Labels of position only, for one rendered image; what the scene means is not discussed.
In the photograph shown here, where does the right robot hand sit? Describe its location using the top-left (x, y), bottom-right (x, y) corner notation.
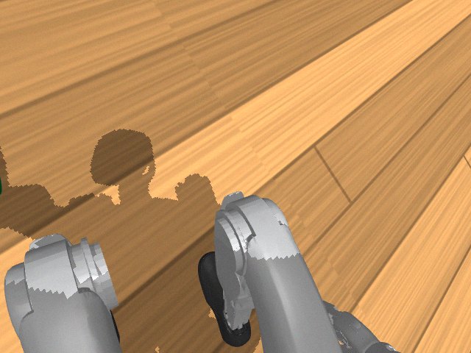
top-left (323, 301), bottom-right (380, 353)

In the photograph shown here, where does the right robot foot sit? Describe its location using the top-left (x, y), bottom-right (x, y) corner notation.
top-left (198, 252), bottom-right (251, 347)

